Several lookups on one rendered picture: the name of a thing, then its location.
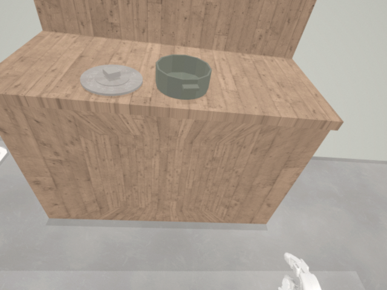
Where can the knob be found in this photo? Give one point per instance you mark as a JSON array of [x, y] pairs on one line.
[[111, 72]]

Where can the lid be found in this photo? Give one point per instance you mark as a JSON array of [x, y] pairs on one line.
[[93, 80]]

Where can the robot right hand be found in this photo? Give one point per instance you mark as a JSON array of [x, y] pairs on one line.
[[307, 281]]

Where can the table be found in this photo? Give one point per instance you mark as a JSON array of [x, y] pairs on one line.
[[230, 156]]

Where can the pot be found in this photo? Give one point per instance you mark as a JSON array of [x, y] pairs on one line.
[[182, 77]]

